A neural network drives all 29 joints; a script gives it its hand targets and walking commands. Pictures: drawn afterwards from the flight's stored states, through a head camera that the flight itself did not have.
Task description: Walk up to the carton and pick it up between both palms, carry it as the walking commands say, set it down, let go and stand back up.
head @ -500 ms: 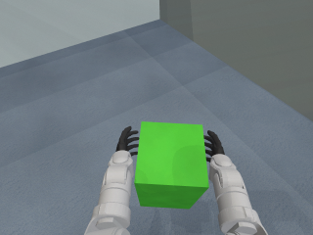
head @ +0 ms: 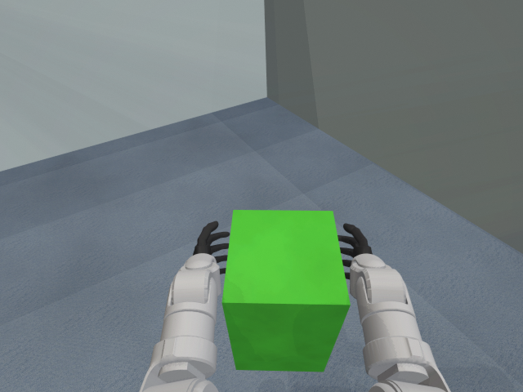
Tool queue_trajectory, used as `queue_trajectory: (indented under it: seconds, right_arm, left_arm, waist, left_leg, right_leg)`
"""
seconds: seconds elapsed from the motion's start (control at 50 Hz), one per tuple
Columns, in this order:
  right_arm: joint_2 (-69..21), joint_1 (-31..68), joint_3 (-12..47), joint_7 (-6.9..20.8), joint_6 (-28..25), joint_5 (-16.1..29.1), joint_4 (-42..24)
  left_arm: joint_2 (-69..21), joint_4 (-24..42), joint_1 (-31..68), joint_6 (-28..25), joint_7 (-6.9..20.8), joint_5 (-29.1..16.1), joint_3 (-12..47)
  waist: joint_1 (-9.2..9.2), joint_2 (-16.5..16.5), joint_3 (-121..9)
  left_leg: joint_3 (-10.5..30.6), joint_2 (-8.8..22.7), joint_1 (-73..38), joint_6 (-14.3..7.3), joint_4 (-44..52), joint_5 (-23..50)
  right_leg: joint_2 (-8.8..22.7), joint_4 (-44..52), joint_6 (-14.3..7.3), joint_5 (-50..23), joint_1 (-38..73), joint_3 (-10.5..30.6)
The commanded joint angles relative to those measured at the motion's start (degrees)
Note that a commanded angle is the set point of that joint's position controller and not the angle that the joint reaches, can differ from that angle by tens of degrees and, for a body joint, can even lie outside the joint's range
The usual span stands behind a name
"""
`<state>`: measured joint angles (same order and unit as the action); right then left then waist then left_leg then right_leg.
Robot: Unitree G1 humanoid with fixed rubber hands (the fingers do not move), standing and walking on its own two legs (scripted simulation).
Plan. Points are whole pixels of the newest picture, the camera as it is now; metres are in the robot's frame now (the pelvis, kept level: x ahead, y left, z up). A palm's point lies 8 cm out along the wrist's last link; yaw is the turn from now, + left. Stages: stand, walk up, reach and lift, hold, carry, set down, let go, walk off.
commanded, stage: reach and lift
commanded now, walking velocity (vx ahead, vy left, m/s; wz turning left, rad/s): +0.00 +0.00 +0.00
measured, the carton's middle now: (281, 295) +0.30 -0.02 -0.02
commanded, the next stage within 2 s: hold in 1.10 s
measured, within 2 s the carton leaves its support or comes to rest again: neither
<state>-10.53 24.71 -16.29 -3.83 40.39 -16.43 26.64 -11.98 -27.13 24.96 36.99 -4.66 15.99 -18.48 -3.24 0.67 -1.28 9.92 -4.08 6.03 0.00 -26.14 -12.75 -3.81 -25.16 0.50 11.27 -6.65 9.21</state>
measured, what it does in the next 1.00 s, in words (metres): stands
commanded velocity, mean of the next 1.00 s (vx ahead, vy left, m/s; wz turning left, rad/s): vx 0.00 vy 0.00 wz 0.00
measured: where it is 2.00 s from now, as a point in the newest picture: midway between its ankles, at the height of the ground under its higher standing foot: outside the picture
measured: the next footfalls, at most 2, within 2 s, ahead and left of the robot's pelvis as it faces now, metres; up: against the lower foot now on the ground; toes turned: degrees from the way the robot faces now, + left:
none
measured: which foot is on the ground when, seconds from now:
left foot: down 0.00-1.00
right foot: down 0.00-1.00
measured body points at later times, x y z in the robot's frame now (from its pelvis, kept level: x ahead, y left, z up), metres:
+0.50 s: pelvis -0.01 -0.01 +0.00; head -0.07 -0.02 +0.44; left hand +0.32 +0.13 +0.06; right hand +0.32 -0.14 +0.05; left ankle +0.02 +0.12 -0.74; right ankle +0.04 -0.12 -0.74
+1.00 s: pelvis +0.00 +0.00 +0.00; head -0.07 -0.01 +0.44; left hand +0.31 +0.13 +0.06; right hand +0.31 -0.13 +0.05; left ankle +0.03 +0.12 -0.74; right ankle +0.04 -0.12 -0.74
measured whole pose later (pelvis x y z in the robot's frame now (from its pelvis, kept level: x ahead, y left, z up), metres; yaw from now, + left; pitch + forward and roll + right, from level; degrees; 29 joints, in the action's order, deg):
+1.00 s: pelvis +0.00 +0.00 +0.00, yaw +0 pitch -9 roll +0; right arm -10.4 21.0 -12.5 -4.2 43.7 -15.4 23.2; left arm -11.0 -23.1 22.5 42.2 -4.1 15.9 -15.0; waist -0.1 0.9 -0.5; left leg 8.9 -3.4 4.1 0.2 -26.7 -13.3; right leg -3.7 -25.7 0.1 11.7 -4.7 8.0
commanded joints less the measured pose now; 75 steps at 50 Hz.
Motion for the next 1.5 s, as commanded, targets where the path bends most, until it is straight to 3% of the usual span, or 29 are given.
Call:
queue_trajectory:
  seconds: [0.0,0.02,0.06,0.18,0.34,0.36,0.4,0.42,0.44,0.52,0.56,0.66,0.68,0.74,0.76,0.8,0.84,0.92,1.0,1.02,1.14,1.18,1.22,1.24,1.34,1.36,1.42,1.44,1.48]
  right_arm:
    - [-60.01,36.15,29.45,12.93,-1.19,14.19,-2.44]
    - [-60.77,35.92,29.35,13.22,-0.77,13.93,-1.79]
    - [-60.52,33.44,27.78,13.07,-0.1,13.15,1.54]
    - [-59.26,39.82,27.03,13.47,-0.85,13.56,0.52]
    - [-61.51,40.52,26.79,13.54,-1.26,13.96,2.94]
    - [-61.01,40.01,26.76,13.21,-1.32,13.88,2.21]
    - [-62.86,35.06,26.87,12.77,-0.98,13.32,2.91]
    - [-61.04,36.32,25.58,12.85,-0.54,13.09,4.12]
    - [-61.44,37.9,26.41,12.87,-0.93,13.6,2.36]
    - [-63.24,36.78,29.53,12.13,-1.28,15.19,-0.59]
    - [-62.34,34.14,30.01,11.9,-1.13,14.71,-1.46]
    - [-62.34,33.49,33.35,12.01,-0.83,16.43,-5.54]
    - [-61.95,31.83,32.28,12.27,-0.82,15.98,-3.71]
    - [-60.79,29.78,32.15,12.18,-0.82,15.4,-4.94]
    - [-61.52,30.99,34.27,12.21,-0.66,16.74,-6.47]
    - [-61.95,31.3,35.53,12.47,-1.21,17.85,-9.08]
    - [-62.01,29.0,35.2,12.56,-0.31,16.99,-7.87]
    - [-60.41,27.63,32.31,13.32,0.55,15.99,-4.5]
    - [-61.03,31.99,34.61,13.71,0.22,17.87,-8.49]
    - [-60.53,29.32,33.03,13.86,0.54,16.82,-7.26]
    - [-60.79,31.28,34.18,14.37,0.69,17.07,-7.88]
    - [-60.61,31.5,33.74,13.92,0.22,17.02,-8.55]
    - [-62.23,28.72,34.16,13.99,0.89,17.21,-6.33]
    - [-60.86,30.14,34.11,13.91,0.81,17.56,-8.51]
    - [-62.46,28.0,34.16,13.93,0.67,17.41,-6.04]
    - [-62.28,30.58,34.64,13.77,0.48,16.97,-8.19]
    - [-62.51,33.04,34.55,13.6,0.01,17.36,-7.47]
    - [-62.59,32.39,34.17,13.58,-0.2,17.97,-6.38]
    - [-62.04,28.14,32.27,13.55,1.06,16.34,-3.14]
  left_arm:
    - [-57.42,-3.31,31.61,1.23,14.23,-12.88,30.26]
    - [-56.88,-1.76,32.07,0.95,14.0,-12.83,30.1]
    - [-56.62,-2.47,33.93,1.71,13.84,-13.46,29.75]
    - [-57.72,-2.37,37.96,2.2,13.84,-13.66,29.28]
    - [-55.99,-2.85,39.19,2.05,13.77,-13.62,27.76]
    - [-56.16,-5.55,35.64,2.39,13.8,-11.86,26.17]
    - [-57.48,-0.63,37.65,2.42,13.9,-14.09,29.36]
    - [-55.35,-3.99,37.15,2.95,13.81,-12.67,27.07]
    - [-54.65,-3.89,35.88,2.95,13.98,-12.26,26.95]
    - [-55.31,-2.43,33.65,2.79,13.97,-12.59,28.67]
    - [-54.5,0.49,34.51,2.47,14.11,-13.97,30.3]
    - [-56.65,0.57,28.09,3.41,14.07,-13.82,32.44]
    - [-55.23,2.06,29.95,3.04,13.97,-14.76,32.85]
    - [-56.86,2.22,27.79,3.31,13.91,-14.11,33.07]
    - [-56.74,2.09,25.68,3.17,13.98,-14.63,33.41]
    - [-59.06,3.67,26.63,3.28,13.99,-15.56,34.83]
    - [-58.49,3.56,26.05,3.73,13.86,-15.74,34.96]
    - [-58.62,1.45,25.56,4.76,13.93,-14.96,33.73]
    - [-59.55,2.56,24.75,4.39,13.54,-15.24,33.5]
    - [-59.92,3.89,26.1,4.63,13.84,-15.09,34.06]
    - [-59.87,2.21,24.37,4.67,14.13,-15.03,33.79]
    - [-60.57,0.9,22.88,4.7,14.07,-13.96,33.2]
    - [-59.49,2.62,23.91,4.59,13.94,-14.82,34.0]
    - [-60.44,1.13,22.67,5.43,14.53,-14.66,33.36]
    - [-58.93,4.18,25.94,4.56,14.66,-16.23,35.5]
    - [-58.86,4.5,26.59,4.34,15.0,-15.36,34.99]
    - [-58.19,0.28,25.71,4.59,15.19,-14.18,32.74]
    - [-58.74,2.94,27.61,4.31,15.11,-14.91,34.59]
    - [-57.7,2.97,28.29,4.64,15.35,-14.9,34.0]
  waist:
    - [1.01,1.21,-11.53]
    - [2.1,-1.65,-12.8]
    - [0.68,-0.91,-11.68]
    - [1.59,1.07,-11.16]
    - [2.92,-2.0,-11.89]
    - [3.98,-2.69,-12.28]
    - [1.8,-1.7,-13.96]
    - [2.94,1.11,-11.24]
    - [3.77,-2.56,-14.25]
    - [4.45,0.1,-12.38]
    - [3.39,-2.06,-15.57]
    - [4.33,0.58,-13.75]
    - [3.49,-2.5,-13.91]
    - [2.58,0.45,-13.8]
    - [3.09,-2.11,-13.44]
    - [3.46,1.4,-15.83]
    - [3.52,-1.43,-15.38]
    - [2.05,0.65,-9.45]
    - [3.72,-0.24,-11.3]
    - [3.12,2.33,-11.76]
    - [3.8,-1.85,-11.29]
    - [3.51,2.26,-10.28]
    - [3.24,-0.98,-11.45]
    - [3.98,1.13,-11.4]
    - [2.88,-1.41,-11.34]
    - [4.23,-2.9,-13.3]
    - [4.26,-1.9,-7.77]
    - [2.93,2.13,-9.62]
    - [3.12,0.54,-8.49]
  left_leg:
    - [-3.74,-0.32,-0.79,0.43,5.06,2.91]
    - [-4.12,-0.15,0.06,0.63,5.16,3.8]
    - [-4.0,-0.13,-0.77,0.68,5.68,2.33]
    - [-4.08,0.05,0.27,1.19,5.06,-0.53]
    - [-4.5,0.61,-0.32,0.79,4.38,-3.48]
    - [-4.58,0.34,1.25,0.17,4.07,-1.09]
    - [-4.12,0.27,-3.23,0.8,3.79,2.94]
    - [-4.74,0.24,-0.34,0.66,3.94,-0.24]
    - [-5.03,-0.3,-0.41,0.59,3.75,0.11]
    - [-5.04,-0.71,-1.21,0.11,2.98,3.29]
    - [-4.6,-0.77,-4.14,0.28,2.87,7.18]
    - [-4.09,-0.44,-3.16,-0.02,3.17,6.48]
    - [-3.9,-0.56,-2.86,-0.02,3.5,8.03]
    - [-3.54,-0.05,-2.81,0.48,3.72,7.96]
    - [-3.31,0.1,-3.43,0.39,3.48,8.75]
    - [-3.23,0.26,-2.58,0.61,3.62,8.26]
    - [-3.16,0.05,-2.99,0.36,3.9,6.71]
    - [-3.1,0.26,-1.29,0.42,5.07,2.21]
    - [-2.59,0.94,-1.09,0.37,4.16,6.62]
    - [-3.05,0.91,-1.84,0.88,4.59,4.73]
    - [-3.13,0.95,-0.25,0.02,4.92,2.73]
    - [-3.2,0.76,-1.45,0.49,4.5,2.72]
    - [-3.53,0.23,-1.97,0.08,4.44,4.04]
    - [-3.57,0.01,-1.41,0.3,4.37,4.82]
    - [-3.63,0.17,-1.25,-0.31,4.54,1.61]
    - [-3.76,0.28,-1.62,0.05,4.14,0.83]
    - [-4.15,0.0,0.78,-0.63,4.22,-3.48]
    - [-4.01,-0.19,-0.16,-0.09,3.67,-1.18]
    - [-4.38,-0.08,-0.21,0.01,4.19,-1.55]
  right_leg:
    - [0.1,3.51,0.99,-5.63,5.41,-4.31]
    - [-0.56,2.96,1.47,-6.49,6.77,-4.67]
    - [-0.36,3.89,0.72,-4.11,5.34,-4.54]
    - [-0.55,2.3,-0.01,-0.52,3.88,-5.24]
    - [-0.18,2.08,0.42,3.73,1.91,-4.54]
    - [0.07,2.11,0.65,1.41,3.3,-4.58]
    - [-0.19,2.19,-0.05,-1.9,1.88,-4.42]
    - [0.37,2.76,-0.07,0.41,3.08,-4.01]
    - [-0.07,2.88,0.87,-0.08,4.68,-4.38]
    - [0.44,2.82,0.75,-3.38,4.17,-3.31]
    - [0.05,2.72,1.28,-7.33,4.41,-3.47]
    - [0.59,3.06,0.83,-6.47,5.07,-2.53]
    - [-0.4,3.13,1.33,-7.87,5.35,-3.13]
    - [-0.54,2.67,0.34,-7.72,5.04,-3.74]
    - [-0.71,2.43,0.78,-7.75,4.26,-4.22]
    - [-0.49,2.02,0.35,-8.39,6.81,-3.6]
    - [-0.56,3.02,0.69,-6.49,6.42,-3.73]
    - [-0.8,3.63,-0.16,-2.09,4.41,-4.22]
    - [-0.96,2.11,-0.12,-5.13,4.26,-3.65]
    - [-0.89,2.66,-0.31,-3.92,4.38,-3.86]
    - [-1.01,2.65,0.02,-2.04,4.77,-4.12]
    - [-0.55,2.44,-0.68,-2.02,3.35,-3.71]
    - [-0.62,3.18,0.28,-2.79,3.82,-3.87]
    - [-0.47,3.25,-0.13,-4.15,4.38,-3.43]
    - [-0.31,3.47,0.25,-0.39,3.66,-3.52]
    - [-0.66,2.92,0.44,0.62,3.57,-3.73]
    - [0.73,3.9,0.18,5.41,1.9,-2.9]
    - [0.77,3.2,-0.35,2.34,2.01,-2.78]
    - [0.05,3.79,-0.16,3.11,1.92,-3.81]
